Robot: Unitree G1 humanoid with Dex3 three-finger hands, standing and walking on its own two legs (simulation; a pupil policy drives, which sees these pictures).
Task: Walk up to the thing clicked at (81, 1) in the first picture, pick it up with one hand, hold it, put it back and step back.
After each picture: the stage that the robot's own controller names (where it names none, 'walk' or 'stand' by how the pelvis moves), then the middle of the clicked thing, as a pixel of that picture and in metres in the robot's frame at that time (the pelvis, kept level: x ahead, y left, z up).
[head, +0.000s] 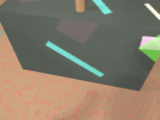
stand; (80, 2) +1.06 +0.03 -0.03
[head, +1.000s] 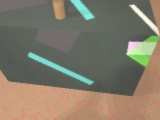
walk; (59, 8) +0.93 +0.22 -0.02
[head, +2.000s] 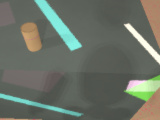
stand; (31, 37) +0.58 +0.26 +0.00
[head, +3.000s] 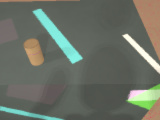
stand; (34, 52) +0.56 +0.25 -0.03
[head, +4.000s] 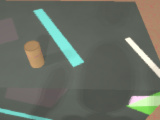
stand; (34, 54) +0.54 +0.24 -0.03
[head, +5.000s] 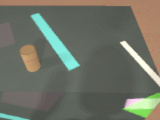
stand; (30, 58) +0.53 +0.26 -0.04
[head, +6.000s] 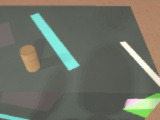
stand; (30, 58) +0.53 +0.26 -0.04
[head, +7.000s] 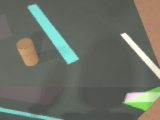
rise first; (28, 52) +0.53 +0.26 -0.03
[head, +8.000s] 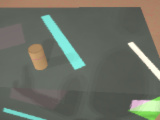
rise first; (38, 57) +0.54 +0.27 -0.03
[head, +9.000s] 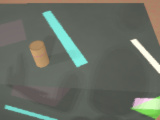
go down; (39, 54) +0.54 +0.26 -0.03
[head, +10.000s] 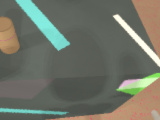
go down; (6, 36) +0.51 +0.25 +0.02
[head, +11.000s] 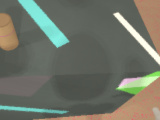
approach; (5, 32) +0.53 +0.25 +0.03
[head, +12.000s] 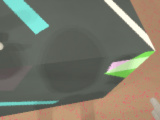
close in; out of the picture +0.54 +0.28 +0.07
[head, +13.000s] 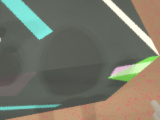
lift; out of the picture +0.49 +0.26 +0.06
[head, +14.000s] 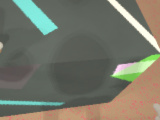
lift; out of the picture +0.47 +0.27 +0.07
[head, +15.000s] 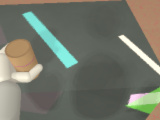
lift; (24, 61) +0.36 +0.19 +0.16
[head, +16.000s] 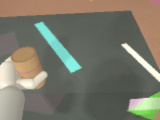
hold; (29, 69) +0.33 +0.18 +0.16
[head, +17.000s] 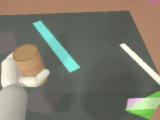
hold; (31, 66) +0.33 +0.17 +0.17
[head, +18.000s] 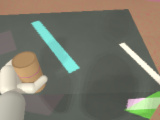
crouch; (30, 73) +0.33 +0.18 +0.14
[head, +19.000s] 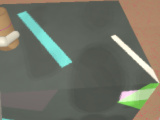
crouch; (2, 29) +0.46 +0.24 +0.19
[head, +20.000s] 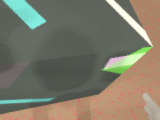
lower; out of the picture +0.53 +0.27 +0.07
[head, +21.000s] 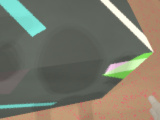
lower; out of the picture +0.51 +0.26 +0.06
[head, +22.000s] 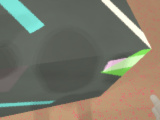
lower; out of the picture +0.52 +0.26 +0.07
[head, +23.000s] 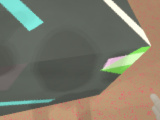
lower; out of the picture +0.52 +0.27 +0.07
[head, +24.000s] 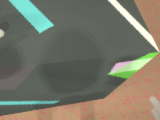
open; out of the picture +0.52 +0.25 +0.07
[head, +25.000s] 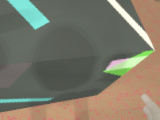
sink last; out of the picture +0.52 +0.26 +0.07
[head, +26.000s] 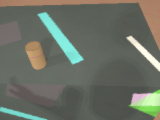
sink last; (36, 55) +0.53 +0.26 +0.02
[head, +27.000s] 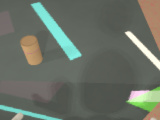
stand; (32, 50) +0.52 +0.25 +0.01
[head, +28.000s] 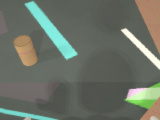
stand; (26, 51) +0.51 +0.26 +0.02
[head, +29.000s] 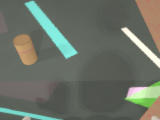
stand; (26, 50) +0.52 +0.26 +0.03
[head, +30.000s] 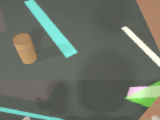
stand; (25, 49) +0.52 +0.26 +0.03
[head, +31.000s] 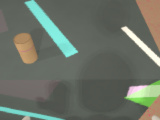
stand; (26, 48) +0.52 +0.26 +0.03
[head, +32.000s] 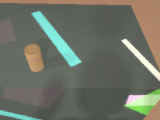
stand; (34, 58) +0.52 +0.24 -0.02
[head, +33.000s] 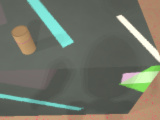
walk; (24, 40) +0.56 +0.28 -0.01
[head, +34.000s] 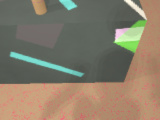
walk; (38, 2) +0.85 +0.29 -0.01
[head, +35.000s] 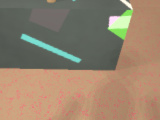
stand; out of the picture +1.14 +0.25 -0.02
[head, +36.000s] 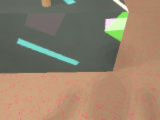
stand; out of the picture +1.11 +0.28 -0.04
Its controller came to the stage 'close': yes
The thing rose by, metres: 0.21
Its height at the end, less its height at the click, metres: +0.00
